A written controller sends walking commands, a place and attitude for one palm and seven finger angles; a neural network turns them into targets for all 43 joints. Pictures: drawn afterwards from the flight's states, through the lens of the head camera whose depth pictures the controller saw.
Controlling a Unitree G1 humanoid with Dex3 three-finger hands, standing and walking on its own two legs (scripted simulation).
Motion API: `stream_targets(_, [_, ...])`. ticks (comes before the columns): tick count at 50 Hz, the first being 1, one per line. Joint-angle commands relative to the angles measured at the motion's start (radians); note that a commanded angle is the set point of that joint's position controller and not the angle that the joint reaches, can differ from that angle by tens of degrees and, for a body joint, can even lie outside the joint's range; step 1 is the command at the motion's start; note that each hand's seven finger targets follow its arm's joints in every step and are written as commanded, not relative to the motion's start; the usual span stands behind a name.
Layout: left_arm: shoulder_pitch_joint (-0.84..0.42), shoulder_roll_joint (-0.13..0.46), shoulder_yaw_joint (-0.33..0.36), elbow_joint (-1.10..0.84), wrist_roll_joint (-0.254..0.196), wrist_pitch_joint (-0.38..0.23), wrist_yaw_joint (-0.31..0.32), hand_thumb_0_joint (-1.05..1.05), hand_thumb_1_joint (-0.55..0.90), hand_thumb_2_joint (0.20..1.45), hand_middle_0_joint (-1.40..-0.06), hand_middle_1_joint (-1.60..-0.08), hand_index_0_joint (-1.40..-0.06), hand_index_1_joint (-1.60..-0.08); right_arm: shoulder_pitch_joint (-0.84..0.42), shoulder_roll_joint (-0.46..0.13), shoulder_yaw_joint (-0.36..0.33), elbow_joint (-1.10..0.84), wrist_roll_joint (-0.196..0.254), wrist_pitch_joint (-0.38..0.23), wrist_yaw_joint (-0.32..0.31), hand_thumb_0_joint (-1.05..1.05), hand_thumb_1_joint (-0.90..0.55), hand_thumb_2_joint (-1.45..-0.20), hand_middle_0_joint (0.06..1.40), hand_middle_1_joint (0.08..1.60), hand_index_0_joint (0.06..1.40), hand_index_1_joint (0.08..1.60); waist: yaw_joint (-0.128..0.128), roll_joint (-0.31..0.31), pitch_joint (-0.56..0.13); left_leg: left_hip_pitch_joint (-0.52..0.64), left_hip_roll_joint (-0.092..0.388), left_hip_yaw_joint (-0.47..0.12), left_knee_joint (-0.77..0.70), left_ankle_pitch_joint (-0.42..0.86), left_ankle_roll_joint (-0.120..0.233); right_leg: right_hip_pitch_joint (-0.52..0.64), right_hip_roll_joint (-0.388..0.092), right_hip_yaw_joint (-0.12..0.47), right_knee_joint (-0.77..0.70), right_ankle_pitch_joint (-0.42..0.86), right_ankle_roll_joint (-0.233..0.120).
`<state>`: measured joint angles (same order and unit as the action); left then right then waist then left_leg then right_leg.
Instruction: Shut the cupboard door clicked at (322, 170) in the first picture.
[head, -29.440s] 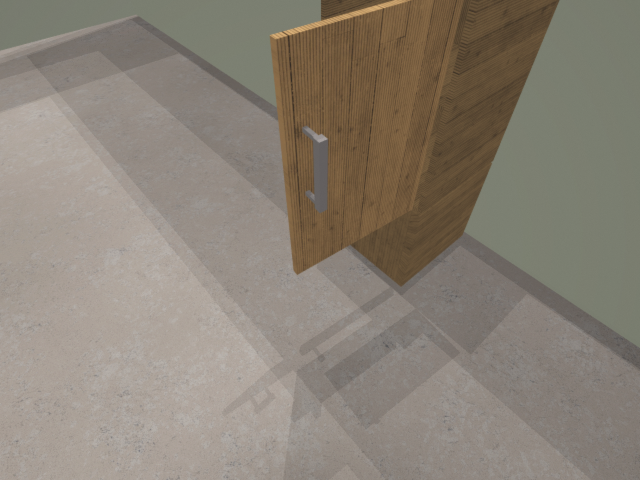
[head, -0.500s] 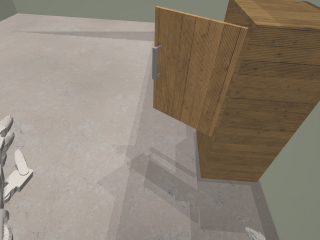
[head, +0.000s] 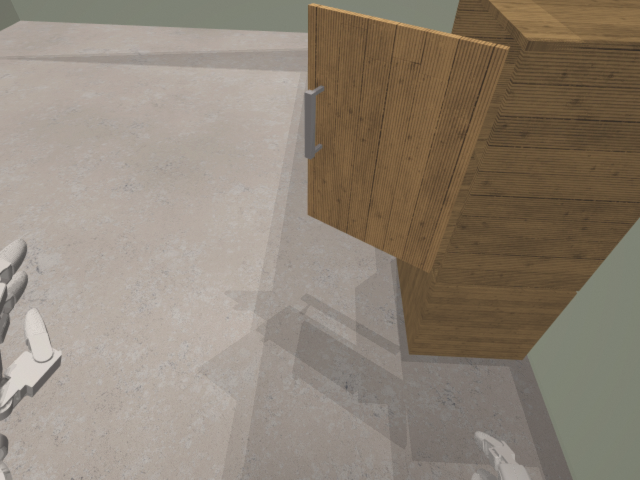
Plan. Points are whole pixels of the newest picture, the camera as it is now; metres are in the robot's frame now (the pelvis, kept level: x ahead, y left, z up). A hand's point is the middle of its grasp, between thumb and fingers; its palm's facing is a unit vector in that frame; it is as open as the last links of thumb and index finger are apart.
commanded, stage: stop stepping back and stand still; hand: left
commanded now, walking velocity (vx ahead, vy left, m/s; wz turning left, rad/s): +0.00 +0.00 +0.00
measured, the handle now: (314, 123) +0.91 +0.08 +0.00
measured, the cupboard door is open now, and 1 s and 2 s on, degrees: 58 58 58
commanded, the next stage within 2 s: let the arm hang, fingers relaxed in 0.06 s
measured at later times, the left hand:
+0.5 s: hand out of the picture +0.03 +0.19 -0.17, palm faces +0.03 -0.99 -0.17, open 7.0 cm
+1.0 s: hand out of the picture -0.07 +0.20 -0.17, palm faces +0.02 -0.98 -0.18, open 7.4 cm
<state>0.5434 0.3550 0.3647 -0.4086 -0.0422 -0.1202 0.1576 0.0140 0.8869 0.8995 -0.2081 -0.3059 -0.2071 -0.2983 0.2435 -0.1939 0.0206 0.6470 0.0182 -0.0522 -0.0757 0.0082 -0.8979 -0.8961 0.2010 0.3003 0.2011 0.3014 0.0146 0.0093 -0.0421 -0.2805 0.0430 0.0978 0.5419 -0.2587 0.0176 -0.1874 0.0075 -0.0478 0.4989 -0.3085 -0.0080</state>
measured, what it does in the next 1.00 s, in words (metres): stands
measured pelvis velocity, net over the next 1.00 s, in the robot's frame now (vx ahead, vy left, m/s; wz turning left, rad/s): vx -0.03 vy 0.03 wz -0.01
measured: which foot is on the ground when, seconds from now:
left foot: down 0.00-1.00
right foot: down 0.00-1.00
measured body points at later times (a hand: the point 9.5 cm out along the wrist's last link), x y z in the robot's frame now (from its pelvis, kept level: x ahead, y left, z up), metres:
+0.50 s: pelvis -0.03 +0.02 +0.00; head -0.01 +0.04 +0.45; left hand +0.03 +0.24 -0.15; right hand +0.03 -0.24 -0.13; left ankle +0.02 +0.10 -0.74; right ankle -0.03 -0.11 -0.73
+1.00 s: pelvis -0.03 +0.03 +0.01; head -0.04 +0.03 +0.46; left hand -0.07 +0.25 -0.15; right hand -0.05 -0.18 -0.16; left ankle +0.02 +0.10 -0.74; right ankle -0.03 -0.11 -0.73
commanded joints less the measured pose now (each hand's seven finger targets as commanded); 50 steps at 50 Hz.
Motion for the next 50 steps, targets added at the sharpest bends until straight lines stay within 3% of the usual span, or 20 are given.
stream_targets(1, [-0.167,0.252,0.148,-0.327,0.008,-0.107,0.036,0.000,0.900,0.900,-0.200,-0.300,-0.200,-0.300,-0.123,-0.117,-0.042,-0.176,-0.004,-0.069,-0.022,0.000,-0.900,-0.900,0.200,0.300,0.200,0.300,-0.016,0.105,-0.064,0.027,0.074,-0.102,-0.124,0.149,0.006,0.023,-0.070,0.099,-0.073,0.256,0.000])
stream_targets(3, [-0.126,0.266,0.178,-0.305,0.009,-0.109,0.039,0.000,0.900,0.900,-0.200,-0.300,-0.200,-0.300,-0.119,-0.119,-0.045,-0.177,-0.005,-0.068,-0.021,0.000,-0.900,-0.900,0.200,0.300,0.200,0.300,-0.014,0.105,-0.051,0.007,0.069,-0.103,-0.134,0.115,0.002,0.028,-0.070,0.095,-0.091,0.223,-0.003])
stream_targets(7, [-0.054,0.211,0.159,-0.222,-0.001,-0.110,0.031,0.000,0.900,0.900,-0.200,-0.300,-0.200,-0.300,-0.112,-0.119,-0.047,-0.183,-0.001,-0.059,-0.011,0.000,-0.900,-0.900,0.200,0.300,0.200,0.300,-0.018,0.089,-0.028,-0.021,0.067,-0.106,-0.152,0.071,-0.003,0.024,-0.062,0.096,-0.115,0.187,-0.005])
stream_targets(8, [-0.080,0.019,-0.311,0.503,0.064,0.003,-0.108,0.000,0.900,0.900,-0.200,-0.300,-0.200,-0.300,-0.190,-0.246,-0.084,0.020,-0.002,-0.137,0.083,0.000,-0.900,-0.900,0.200,0.300,0.200,0.300,-0.048,0.059,0.055,-0.025,0.090,-0.102,-0.023,0.296,-0.003,-0.113,-0.110,0.031,-0.022,0.311,-0.015])
stream_targets(9, [-0.115,0.046,-0.260,0.534,0.067,0.101,-0.142,0.000,0.900,0.900,-0.200,-0.300,-0.200,-0.300,-0.112,-0.290,-0.097,0.042,-0.013,-0.075,0.089,0.000,-0.900,-0.900,0.200,0.300,0.200,0.300,-0.031,0.073,-0.011,0.002,0.097,-0.095,-0.053,0.310,-0.007,-0.099,-0.128,0.087,-0.043,0.294,-0.011])
stream_targets(10, [-0.111,0.037,-0.259,0.526,0.066,0.126,-0.150,0.000,0.900,0.900,-0.200,-0.300,-0.200,-0.300,-0.095,-0.268,-0.092,0.020,-0.015,-0.051,0.084,0.000,-0.900,-0.900,0.200,0.300,0.200,0.300,-0.028,0.076,-0.012,0.012,0.101,-0.094,-0.051,0.297,-0.002,-0.107,-0.110,0.075,-0.032,0.249,-0.006])
stream_targets(12, [-0.170,0.024,-0.277,0.609,0.068,0.119,-0.158,0.000,0.900,0.900,-0.200,-0.300,-0.200,-0.300,-0.090,-0.248,-0.072,0.032,-0.024,-0.022,0.084,0.000,-0.900,-0.900,0.200,0.300,0.200,0.300,-0.015,0.002,-0.027,-0.036,0.107,-0.122,-0.064,0.278,0.022,-0.084,-0.092,0.053,-0.003,0.209,-0.008])
stream_targets(14, [-0.210,0.042,-0.294,0.715,0.070,0.110,-0.158,0.000,0.900,0.900,-0.200,-0.300,-0.200,-0.300,-0.088,-0.249,-0.061,0.048,-0.030,-0.004,0.086,0.000,-0.900,-0.900,0.200,0.300,0.200,0.300,-0.018,-0.143,-0.050,-0.010,0.094,-0.139,-0.062,0.285,0.019,-0.053,-0.102,0.076,-0.021,0.236,-0.020])
stream_targets(16, [-0.238,0.044,-0.306,0.837,0.070,0.107,-0.153,0.000,0.900,0.900,-0.200,-0.300,-0.200,-0.300,-0.081,-0.243,-0.057,0.073,-0.040,0.009,0.086,0.000,-0.900,-0.900,0.200,0.300,0.200,0.300,-0.025,-0.207,-0.064,0.032,0.081,-0.144,-0.059,0.284,0.020,-0.048,-0.120,0.104,-0.027,0.251,-0.027])
stream_targets(17, [-0.245,0.038,-0.315,0.893,0.068,0.110,-0.149,0.000,0.900,0.900,-0.200,-0.300,-0.200,-0.300,-0.071,-0.236,-0.052,0.087,-0.042,0.017,0.086,0.000,-0.900,-0.900,0.200,0.300,0.200,0.300,-0.027,-0.208,-0.068,0.052,0.076,-0.143,-0.065,0.288,0.020,-0.047,-0.125,0.108,-0.028,0.245,-0.028])
stream_targets(19, [-0.247,0.021,-0.333,0.992,0.061,0.122,-0.138,0.000,0.900,0.900,-0.200,-0.300,-0.200,-0.300,-0.064,-0.210,-0.037,0.122,-0.045,0.033,0.086,0.000,-0.900,-0.900,0.200,0.300,0.200,0.300,-0.023,-0.114,-0.053,0.061,0.076,-0.143,-0.105,0.282,0.018,-0.034,-0.115,0.103,-0.033,0.175,-0.017])
stream_targets(22, [-0.236,0.009,-0.342,1.134,0.059,0.130,-0.135,0.000,0.900,0.900,-0.200,-0.300,-0.200,-0.300,-0.066,-0.182,-0.028,0.184,-0.043,0.049,0.082,0.000,-0.900,-0.900,0.200,0.300,0.200,0.300,-0.019,0.021,0.014,0.041,0.061,-0.140,-0.173,0.088,0.014,-0.050,-0.103,0.111,-0.091,0.039,-0.015])
stream_targets(27, [-0.173,-0.028,-0.334,1.296,0.061,0.131,-0.134,0.000,0.900,0.900,-0.200,-0.300,-0.200,-0.300,-0.008,-0.137,-0.037,0.274,-0.042,0.063,0.068,0.000,-0.900,-0.900,0.200,0.300,0.200,0.300,-0.013,0.184,0.051,-0.003,0.055,-0.148,-0.243,-0.134,0.013,-0.015,-0.089,0.094,-0.138,0.017,-0.029])
stream_targets(33, [-0.150,-0.051,-0.347,1.419,0.058,0.121,-0.131,0.000,0.900,0.900,-0.200,-0.300,-0.200,-0.300,0.081,-0.120,-0.046,0.352,-0.030,0.061,0.055,0.000,-0.900,-0.900,0.200,0.300,0.200,0.300,-0.024,0.032,0.087,0.046,0.072,-0.152,-0.248,-0.088,0.018,-0.042,-0.093,0.096,-0.182,0.034,-0.028])
stream_targets(37, [-0.132,-0.078,-0.352,1.474,0.059,0.122,-0.127,0.000,0.900,0.900,-0.200,-0.300,-0.200,-0.300,0.119,-0.107,-0.049,0.397,-0.030,0.058,0.049,0.000,-0.900,-0.900,0.200,0.300,0.200,0.300,-0.029,-0.025,0.109,0.052,0.082,-0.159,-0.272,-0.109,0.023,-0.062,-0.090,0.095,-0.182,0.014,-0.022])
stream_targets(43, [-0.097,-0.100,-0.351,1.513,0.065,0.126,-0.120,0.000,0.900,0.900,-0.200,-0.300,-0.200,-0.300,0.135,-0.090,-0.050,0.427,-0.029,0.058,0.047,0.000,-0.900,-0.900,0.200,0.300,0.200,0.300,-0.019,-0.042,0.143,0.027,0.085,-0.166,-0.302,-0.154,0.031,-0.073,-0.083,0.084,-0.168,0.003,-0.012])
stream_targets(50, [-0.089,-0.128,-0.348,1.525,0.067,0.127,-0.116,0.000,0.900,0.900,-0.200,-0.300,-0.200,-0.300,0.138,-0.053,-0.051,0.444,-0.032,0.055,0.046,0.000,-0.900,-0.900,0.200,0.300,0.200,0.300,-0.018,-0.009,0.157,0.017,0.081,-0.165,-0.322,-0.161,0.028,-0.080,-0.080,0.082,-0.153,0.025,-0.006])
